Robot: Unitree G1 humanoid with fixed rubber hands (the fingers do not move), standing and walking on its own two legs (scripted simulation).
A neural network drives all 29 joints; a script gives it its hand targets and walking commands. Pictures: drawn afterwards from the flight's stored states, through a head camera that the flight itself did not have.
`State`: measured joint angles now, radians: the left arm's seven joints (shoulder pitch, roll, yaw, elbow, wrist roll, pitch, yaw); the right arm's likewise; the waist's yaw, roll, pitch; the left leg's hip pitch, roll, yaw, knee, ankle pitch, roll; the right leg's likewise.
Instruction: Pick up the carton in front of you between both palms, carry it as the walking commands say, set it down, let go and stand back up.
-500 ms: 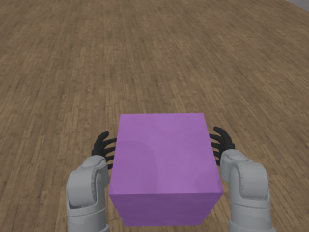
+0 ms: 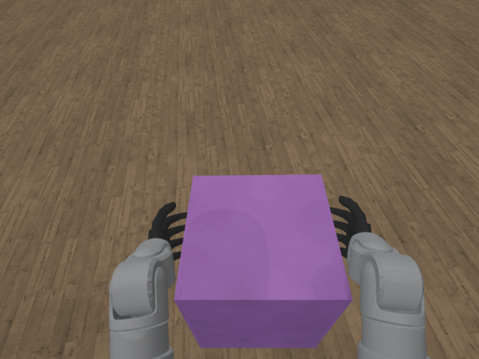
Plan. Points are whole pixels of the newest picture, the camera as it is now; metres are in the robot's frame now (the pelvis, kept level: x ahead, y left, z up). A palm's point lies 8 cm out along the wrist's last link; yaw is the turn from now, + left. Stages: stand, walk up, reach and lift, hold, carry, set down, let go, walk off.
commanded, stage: carry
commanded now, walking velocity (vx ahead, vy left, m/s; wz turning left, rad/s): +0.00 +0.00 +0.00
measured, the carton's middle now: (257, 266) +0.27 +0.00 +0.00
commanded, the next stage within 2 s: hold in 1.98 s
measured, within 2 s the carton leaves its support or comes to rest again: neither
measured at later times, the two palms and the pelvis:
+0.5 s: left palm (150, 239) +0.30 +0.18 +0.06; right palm (330, 226) +0.31 -0.12 +0.06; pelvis +0.04 +0.02 -0.01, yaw +1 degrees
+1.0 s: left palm (150, 258) +0.28 +0.18 +0.03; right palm (328, 246) +0.29 -0.12 +0.04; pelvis -0.02 +0.02 +0.00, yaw +1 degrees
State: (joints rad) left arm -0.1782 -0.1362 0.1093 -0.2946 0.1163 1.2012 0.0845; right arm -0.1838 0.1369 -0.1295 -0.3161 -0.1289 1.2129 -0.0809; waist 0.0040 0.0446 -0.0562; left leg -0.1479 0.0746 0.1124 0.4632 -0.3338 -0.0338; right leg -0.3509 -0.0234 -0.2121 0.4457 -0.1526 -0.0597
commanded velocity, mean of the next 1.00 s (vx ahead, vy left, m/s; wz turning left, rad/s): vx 0.00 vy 0.00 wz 0.00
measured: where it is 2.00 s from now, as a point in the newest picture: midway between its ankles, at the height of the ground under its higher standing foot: outside the picture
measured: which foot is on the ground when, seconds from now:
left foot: down 0.00-1.00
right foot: down 0.00-1.00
